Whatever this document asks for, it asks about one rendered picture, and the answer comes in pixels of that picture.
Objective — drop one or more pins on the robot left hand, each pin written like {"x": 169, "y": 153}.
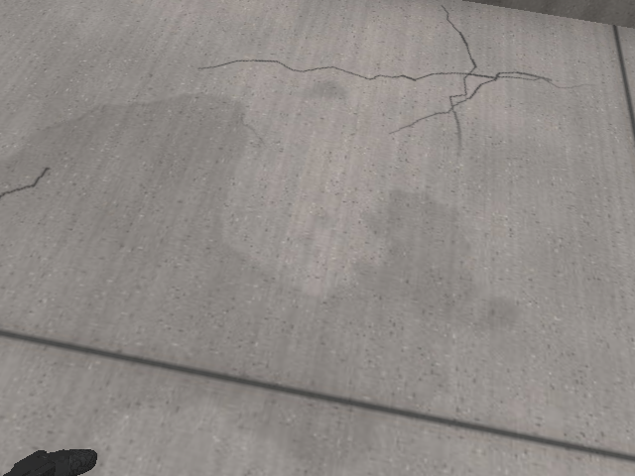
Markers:
{"x": 71, "y": 462}

